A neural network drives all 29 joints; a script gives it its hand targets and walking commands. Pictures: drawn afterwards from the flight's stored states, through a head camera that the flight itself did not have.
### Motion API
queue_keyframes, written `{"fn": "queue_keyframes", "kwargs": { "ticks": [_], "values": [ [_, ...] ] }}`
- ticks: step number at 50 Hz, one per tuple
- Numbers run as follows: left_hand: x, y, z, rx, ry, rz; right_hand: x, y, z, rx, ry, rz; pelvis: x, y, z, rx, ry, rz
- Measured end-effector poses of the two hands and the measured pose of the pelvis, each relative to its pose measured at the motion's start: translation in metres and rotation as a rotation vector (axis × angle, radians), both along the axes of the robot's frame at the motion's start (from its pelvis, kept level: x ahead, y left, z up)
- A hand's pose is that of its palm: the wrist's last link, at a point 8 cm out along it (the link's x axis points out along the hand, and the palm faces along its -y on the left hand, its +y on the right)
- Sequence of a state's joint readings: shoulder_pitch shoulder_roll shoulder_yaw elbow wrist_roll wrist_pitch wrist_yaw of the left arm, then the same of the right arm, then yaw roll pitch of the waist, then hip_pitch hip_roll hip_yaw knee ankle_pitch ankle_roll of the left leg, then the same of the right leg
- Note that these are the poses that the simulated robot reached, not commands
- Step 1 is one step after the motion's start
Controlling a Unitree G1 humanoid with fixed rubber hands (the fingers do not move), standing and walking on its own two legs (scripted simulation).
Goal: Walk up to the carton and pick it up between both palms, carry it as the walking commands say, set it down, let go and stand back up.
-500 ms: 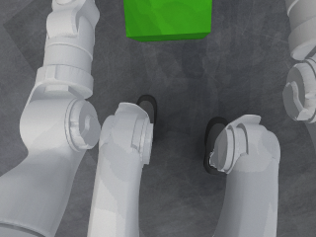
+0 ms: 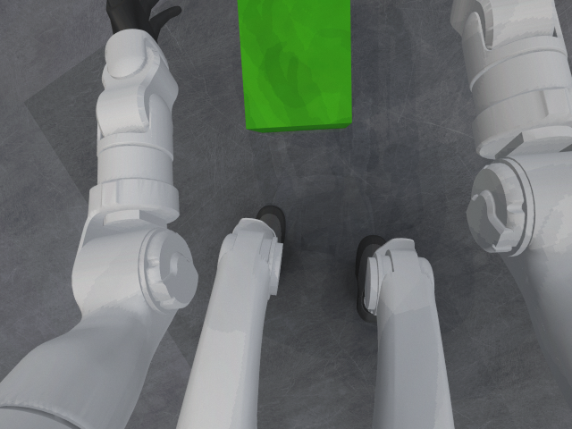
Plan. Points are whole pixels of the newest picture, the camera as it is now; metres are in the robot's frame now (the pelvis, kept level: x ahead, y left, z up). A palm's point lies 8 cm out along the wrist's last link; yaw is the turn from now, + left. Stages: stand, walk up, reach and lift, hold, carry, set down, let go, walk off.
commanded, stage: set down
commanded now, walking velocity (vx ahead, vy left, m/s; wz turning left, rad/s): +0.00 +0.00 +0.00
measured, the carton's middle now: (298, 70) +0.54 +0.08 -0.45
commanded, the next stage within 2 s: let go in 0.56 s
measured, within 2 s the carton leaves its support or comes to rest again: neither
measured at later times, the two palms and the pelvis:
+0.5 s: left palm out of the picture +0.50 +0.23 +0.01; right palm out of the picture +0.59 -0.10 +0.01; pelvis +0.02 +0.00 +0.11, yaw -1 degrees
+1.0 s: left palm out of the picture +0.41 +0.24 +0.08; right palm out of the picture +0.47 -0.13 +0.07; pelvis +0.05 +0.01 +0.18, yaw -2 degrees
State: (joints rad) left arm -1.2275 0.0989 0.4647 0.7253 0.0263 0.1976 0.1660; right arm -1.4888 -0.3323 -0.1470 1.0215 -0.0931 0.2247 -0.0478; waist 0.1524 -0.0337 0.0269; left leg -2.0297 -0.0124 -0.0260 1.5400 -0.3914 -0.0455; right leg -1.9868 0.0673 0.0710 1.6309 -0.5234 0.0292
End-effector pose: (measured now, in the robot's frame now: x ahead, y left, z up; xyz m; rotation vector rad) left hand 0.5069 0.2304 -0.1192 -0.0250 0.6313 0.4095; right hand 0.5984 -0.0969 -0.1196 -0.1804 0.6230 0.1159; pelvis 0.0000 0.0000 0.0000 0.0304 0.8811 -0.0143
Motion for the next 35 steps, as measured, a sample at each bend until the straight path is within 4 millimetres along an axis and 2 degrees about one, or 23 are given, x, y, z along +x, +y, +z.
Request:
{"fn": "queue_keyframes", "kwargs": {
  "ticks": [14,24,29,35],
  "values": [
    [0.000,-0.001,0.080,0.004,-0.022,-0.016,0.001,0.000,0.081,-0.002,-0.014,0.008,0.009,-0.003,0.067,-0.004,-0.008,-0.001],
    [-0.004,-0.002,0.129,0.009,-0.023,-0.031,-0.006,-0.006,0.128,-0.006,-0.011,0.012,0.016,0.001,0.110,-0.007,-0.042,-0.003],
    [-0.007,-0.002,0.145,0.010,-0.011,-0.044,-0.008,-0.008,0.146,-0.010,-0.002,0.019,0.021,0.003,0.126,-0.005,-0.067,-0.008],
    [-0.014,-0.007,0.149,0.005,0.015,-0.066,-0.016,-0.009,0.152,-0.024,0.014,0.005,0.027,0.005,0.135,-0.006,-0.085,-0.009]
  ]
}}
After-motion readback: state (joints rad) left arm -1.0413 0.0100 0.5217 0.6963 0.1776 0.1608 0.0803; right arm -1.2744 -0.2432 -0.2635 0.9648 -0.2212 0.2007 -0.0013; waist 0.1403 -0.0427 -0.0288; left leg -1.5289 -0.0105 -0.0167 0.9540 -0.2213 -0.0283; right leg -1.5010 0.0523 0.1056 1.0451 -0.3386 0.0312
